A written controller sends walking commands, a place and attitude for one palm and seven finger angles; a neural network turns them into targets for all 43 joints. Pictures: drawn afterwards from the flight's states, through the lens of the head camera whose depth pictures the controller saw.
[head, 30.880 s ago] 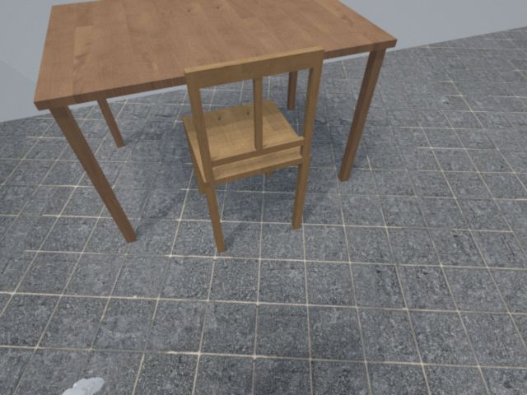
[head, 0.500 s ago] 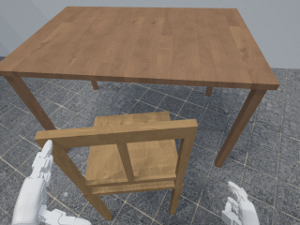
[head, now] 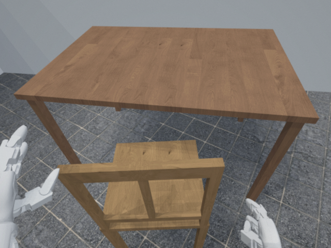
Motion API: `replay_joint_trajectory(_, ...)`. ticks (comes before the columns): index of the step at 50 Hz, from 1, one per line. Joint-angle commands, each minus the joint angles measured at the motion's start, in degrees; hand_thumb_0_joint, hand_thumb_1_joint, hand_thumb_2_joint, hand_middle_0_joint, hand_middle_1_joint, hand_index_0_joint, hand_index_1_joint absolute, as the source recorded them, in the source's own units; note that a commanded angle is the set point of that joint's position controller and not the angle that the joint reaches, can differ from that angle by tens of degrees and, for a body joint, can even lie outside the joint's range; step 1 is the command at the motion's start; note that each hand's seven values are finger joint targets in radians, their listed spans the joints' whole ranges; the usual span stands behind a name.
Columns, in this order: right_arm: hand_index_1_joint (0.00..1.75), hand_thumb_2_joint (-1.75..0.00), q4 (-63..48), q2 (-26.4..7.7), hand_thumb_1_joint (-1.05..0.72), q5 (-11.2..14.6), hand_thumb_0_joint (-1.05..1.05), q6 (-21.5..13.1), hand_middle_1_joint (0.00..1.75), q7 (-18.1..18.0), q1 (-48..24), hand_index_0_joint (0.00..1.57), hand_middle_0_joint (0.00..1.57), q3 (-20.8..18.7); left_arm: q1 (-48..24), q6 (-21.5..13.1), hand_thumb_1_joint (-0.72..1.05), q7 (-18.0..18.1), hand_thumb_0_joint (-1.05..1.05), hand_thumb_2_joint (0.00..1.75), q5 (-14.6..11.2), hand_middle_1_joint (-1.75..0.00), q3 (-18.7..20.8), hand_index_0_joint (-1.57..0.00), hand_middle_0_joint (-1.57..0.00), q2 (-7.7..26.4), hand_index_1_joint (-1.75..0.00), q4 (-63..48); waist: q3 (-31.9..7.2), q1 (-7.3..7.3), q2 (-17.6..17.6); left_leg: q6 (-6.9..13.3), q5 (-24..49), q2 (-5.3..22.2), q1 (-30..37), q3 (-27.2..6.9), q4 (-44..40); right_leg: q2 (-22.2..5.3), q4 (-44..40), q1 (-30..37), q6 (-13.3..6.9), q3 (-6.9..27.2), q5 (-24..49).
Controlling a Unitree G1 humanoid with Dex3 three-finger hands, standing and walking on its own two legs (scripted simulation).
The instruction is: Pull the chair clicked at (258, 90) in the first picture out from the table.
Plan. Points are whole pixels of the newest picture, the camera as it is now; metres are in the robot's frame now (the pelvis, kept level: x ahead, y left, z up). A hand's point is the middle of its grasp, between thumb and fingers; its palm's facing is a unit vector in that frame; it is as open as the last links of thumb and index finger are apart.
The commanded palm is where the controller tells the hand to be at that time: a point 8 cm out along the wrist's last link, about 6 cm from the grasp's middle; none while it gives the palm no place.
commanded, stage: draw the hand back to the body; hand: left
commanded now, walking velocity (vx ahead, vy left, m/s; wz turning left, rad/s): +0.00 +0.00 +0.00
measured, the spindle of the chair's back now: (147, 198) +0.28 +0.10 -0.09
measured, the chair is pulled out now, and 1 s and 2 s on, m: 0.17 0.17 0.17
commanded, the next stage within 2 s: step back with the hand held close in 0.44 s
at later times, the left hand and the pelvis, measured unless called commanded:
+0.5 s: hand (29, 183) +0.17 +0.26 +0.17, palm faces +0.46 -0.78 -0.43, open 7.4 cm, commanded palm +0.13 +0.30 +0.18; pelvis -0.01 +0.00 +0.01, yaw -1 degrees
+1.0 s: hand (19, 200) +0.15 +0.27 +0.16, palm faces +0.36 -0.77 -0.52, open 7.4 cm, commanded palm +0.09 +0.31 +0.18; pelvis -0.06 +0.02 +0.00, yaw -2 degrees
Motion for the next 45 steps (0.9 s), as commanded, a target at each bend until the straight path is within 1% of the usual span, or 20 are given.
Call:
replay_joint_trajectory(1, 0.3, -0.9, -8.1, -6.2, -0.9, 0.0, 0.0, -3.1, 0.3, -0.3, -7.0, 0.2, 0.2, -2.4, -6.3, -4.3, 0.83, 0.9, 0.0, 0.87, -0.2, -0.29, 11.5, -0.19, -0.19, 12.1, -0.29, -11.9, -5.1, 0.07, 1.3, 1.1, 25.6, 2.0, 2.8, -0.4, -4.5, -2.2, -5.7, 3.7, -0.7, 2.0, 22.6)
replay_joint_trajectory(3, 0.3, -0.9, -7.6, -6.2, -0.9, 0.0, 0.0, -3.1, 0.3, -0.1, -6.8, 0.2, 0.2, -2.5, -7.0, -4.6, 0.9, 0.9, 0.0, 0.9, -0.4, -0.3, 12.4, -0.2, -0.2, 11.9, -0.3, -10.7, -4.6, 0.18, -1.0, 1.1, 27.1, 2.2, 3.2, -0.5, -5.1, -2.0, -5.9, 4.0, -0.7, 1.6, 23.2)
replay_joint_trajectory(7, 0.3, -0.9, -7.5, -6.3, -0.9, 0.1, 0.0, -2.0, 0.3, 0.7, -7.3, 0.2, 0.2, -3.1, -4.2, -4.2, 0.9, -0.4, 0.0, 0.9, -0.7, -0.3, 8.5, -0.2, -0.2, 7.5, -0.3, -6.2, -2.7, -0.05, -3.4, 1.4, 25.9, 2.2, 2.9, -0.1, -5.7, -2.0, -7.3, 3.7, -0.3, 1.4, 22.9)
replay_joint_trajectory(9, 0.3, -0.9, -7.8, -6.7, -0.9, 0.0, 0.0, -1.7, 0.3, 0.7, -7.5, 0.2, 0.2, -3.4, -5.0, -4.7, 0.9, -0.4, 0.0, 0.9, -0.6, -0.3, 9.3, -0.2, -0.2, 9.1, -0.3, -8.2, -4.3, 0.11, -3.5, 1.5, 25.1, 2.2, 3.6, -0.1, -6.1, -2.1, -7.3, 4.3, -0.3, 1.6, 22.5)
replay_joint_trajectory(12, 0.3, -0.9, -8.1, -6.6, -0.9, -0.1, 0.0, -2.3, 0.3, 0.6, -7.6, 0.2, 0.2, -3.0, -7.1, -5.5, 0.9, 0.1, 0.0, 0.9, -0.2, -0.3, 10.8, -0.2, -0.2, 11.4, -0.3, -13.0, -5.6, 0.39, 1.4, 1.1, 24.9, 2.0, 3.8, -0.4, -6.8, -2.2, -7.3, 5.3, -0.8, 1.8, 21.0)
replay_joint_trajectory(15, 0.3, -0.9, -7.8, -6.5, -0.9, 0.0, 0.0, -2.6, 0.3, 0.4, -8.0, 0.2, 0.2, -3.1, -5.9, -5.5, 0.9, 0.3, 0.0, 0.9, -0.4, -0.3, 11.3, -0.2, -0.2, 11.6, -0.3, -12.2, -5.2, 0.43, -0.6, 1.2, 24.2, 2.2, 4.1, -0.3, -7.0, -2.0, -7.4, 5.1, -0.7, 1.7, 20.6)
replay_joint_trajectory(16, 0.3, -0.9, -7.7, -6.7, -0.9, 0.0, 0.0, -2.7, 0.3, 0.4, -8.2, 0.2, 0.2, -3.0, -6.6, -5.3, 0.9, 0.3, 0.0, 0.9, -0.2, -0.3, 11.9, -0.2, -0.2, 12.3, -0.3, -12.5, -4.5, 0.34, 1.7, 1.0, 23.2, 2.0, 3.5, -0.4, -7.2, -1.9, -7.8, 5.0, -1.0, 1.9, 19.5)
replay_joint_trajectory(19, 0.3, -0.9, -7.5, -6.5, -0.9, 0.1, 0.0, -2.7, 0.3, 0.3, -8.1, 0.2, 0.2, -3.0, -5.8, -5.4, 0.9, 0.3, 0.0, 0.9, -0.6, -0.3, 10.9, -0.2, -0.2, 10.5, -0.3, -9.8, -2.5, 0.21, -2.0, 1.2, 20.6, 2.0, 2.6, -0.5, -7.6, -1.8, -8.2, 4.0, -0.8, 1.5, 18.2)
replay_joint_trajectory(21, 0.3, -0.9, -7.3, -6.8, -0.9, 0.1, 0.0, -2.7, 0.3, 0.3, -8.4, 0.2, 0.2, -3.1, -6.1, -5.4, 0.9, 0.1, 0.0, 0.9, -0.5, -0.3, 11.1, -0.2, -0.2, 10.9, -0.3, -9.5, -2.3, 0.14, -0.4, 1.1, 19.1, 1.9, 2.2, -0.5, -7.8, -1.8, -8.4, 4.0, -1.0, 1.8, 17.0)
replay_joint_trajectory(25, 0.3, -0.9, -7.6, -6.7, -0.9, 0.2, 0.0, -2.8, 0.3, 0.4, -8.4, 0.2, 0.2, -3.2, -6.3, -5.9, 0.9, 0.0, 0.0, 0.9, -0.6, -0.3, 10.2, -0.2, -0.2, 10.1, -0.3, -9.5, -2.5, 0.14, -1.9, 1.3, 17.0, 1.9, 2.1, -0.5, -7.9, -1.8, -8.6, 3.5, -0.8, 1.9, 15.2)
replay_joint_trajectory(27, 0.3, -0.9, -7.5, -6.7, -0.9, 0.1, 0.0, -2.9, 0.3, 0.3, -8.4, 0.2, 0.2, -3.0, -7.2, -5.9, 0.9, 0.0, 0.0, 0.9, -0.5, -0.3, 10.1, -0.2, -0.2, 10.3, -0.3, -10.1, -1.9, 0.1, 0.5, 1.2, 15.9, 1.8, 1.9, -0.7, -8.2, -1.8, -8.9, 3.4, -1.0, 2.1, 14.1)
replay_joint_trajectory(28, 0.3, -0.9, -7.6, -6.9, -0.9, 0.1, 0.0, -3.2, 0.3, 0.3, -8.5, 0.2, 0.2, -2.7, -10.0, -6.1, 0.9, 0.0, 0.0, 0.9, -0.6, -0.3, 8.6, -0.2, -0.2, 9.7, -0.3, -10.6, -1.8, -0.39, -1.0, 1.4, 15.5, 1.7, 2.1, -0.8, -8.2, -1.8, -8.9, 2.9, -0.9, 2.0, 14.0)
replay_joint_trajectory(29, 0.3, -0.9, -9.1, -7.2, -0.9, 0.9, 0.0, -2.0, 0.3, 0.0, -6.3, 0.2, 0.2, -2.1, -19.5, -9.0, 0.9, 0.2, 0.0, 0.9, -1.6, -0.3, 18.1, -0.2, -0.2, 20.0, -0.3, -14.9, 2.2, -2.01, -3.5, 2.4, 10.1, 3.6, -0.5, -1.8, -6.6, -4.9, -12.0, -1.7, -0.3, 8.5, 18.2)
replay_joint_trajectory(30, 0.3, -0.9, -7.7, -6.7, -0.9, 0.3, 0.0, -1.4, 0.3, -0.2, -6.6, 0.2, 0.2, -2.1, -15.1, -9.2, 0.9, -0.2, 0.0, 0.9, -1.3, -0.3, 15.6, -0.2, -0.2, 15.9, -0.3, -9.5, 2.2, -2.66, -5.0, 2.3, 7.9, 3.4, -0.6, -2.3, -5.6, -6.4, -12.2, -2.7, -0.7, 9.4, 18.3)
replay_joint_trajectory(31, 0.3, -0.9, -8.2, -6.8, -0.9, 0.3, 0.0, -1.0, 0.3, -0.2, -6.5, 0.2, 0.2, -2.2, -14.3, -9.3, 0.9, -0.5, 0.0, 0.9, -1.1, -0.3, 15.2, -0.2, -0.2, 15.1, -0.3, -9.1, 1.6, -2.7, -4.9, 2.2, 7.3, 3.2, -0.4, -2.3, -5.6, -6.8, -12.1, -2.8, -0.8, 9.8, 18.5)
replay_joint_trajectory(32, 0.3, -0.9, -8.2, -6.7, -0.9, 0.0, 0.0, -0.5, 0.3, -0.3, -6.9, 0.2, 0.2, -2.0, -9.3, -8.9, 0.9, -0.8, 0.0, 0.9, -1.0, -0.3, 12.4, -0.2, -0.2, 11.3, -0.3, -5.8, 0.9, -2.79, -3.7, 2.2, 8.5, 3.6, -0.3, -2.2, -6.0, -6.8, -11.4, -2.8, -0.6, 9.0, 18.3)
replay_joint_trajectory(34, 0.3, -0.9, -9.3, -7.1, -0.9, -0.1, 0.0, 0.5, 0.3, -0.3, -7.3, 0.2, 0.2, -2.2, -3.6, -8.3, 0.9, -1.0, 0.0, 0.9, -0.7, -0.3, 10.5, -0.2, -0.2, 8.9, -0.3, -5.6, -2.2, -2.38, 0.3, 2.3, 14.3, 4.9, -0.1, -2.5, -7.3, -6.0, -9.3, -1.2, 0.0, 7.1, 19.4)
replay_joint_trajectory(39, 0.3, -0.9, -11.0, -7.0, -0.9, -0.1, 0.0, 2.3, 0.3, -0.7, -8.0, 0.2, 0.2, -2.9, 0.7, -7.9, 0.9, -0.3, 0.0, 0.9, -0.5, -0.3, 13.3, -0.2, -0.2, 11.8, -0.3, -10.1, -7.4, -2.06, -1.9, 2.4, 23.8, 6.9, -0.8, -3.5, -6.9, -5.4, -6.0, 0.7, 0.6, 5.6, 22.9)
replay_joint_trajectory(41, 0.3, -0.9, -10.9, -7.1, -0.9, -0.1, 0.0, 2.3, 0.3, -1.0, -8.1, 0.2, 0.2, -3.1, 0.3, -8.2, 0.9, 0.1, 0.0, 0.9, -0.6, -0.3, 15.2, -0.2, -0.2, 14.1, -0.3, -12.3, -7.8, -2.09, -0.8, 2.3, 22.5, 6.9, -2.1, -4.1, -7.1, -5.5, -5.3, 0.4, 0.3, 5.8, 21.4)
replay_joint_trajectory(45, 0.3, -0.9, -11.2, -7.1, -0.9, 0.0, 0.0, 2.0, 0.3, -1.4, -7.4, 0.2, 0.2, -3.3, 0.5, -8.6, 0.9, 0.6, 0.0, 0.9, -0.9, -0.3, 15.3, -0.2, -0.2, 13.8, -0.3, -13.3, -6.9, -2.3, -0.5, 2.4, 17.4, 7.2, -5.5, -4.8, -6.7, -5.5, -4.6, -1.2, 0.1, 6.5, 18.2)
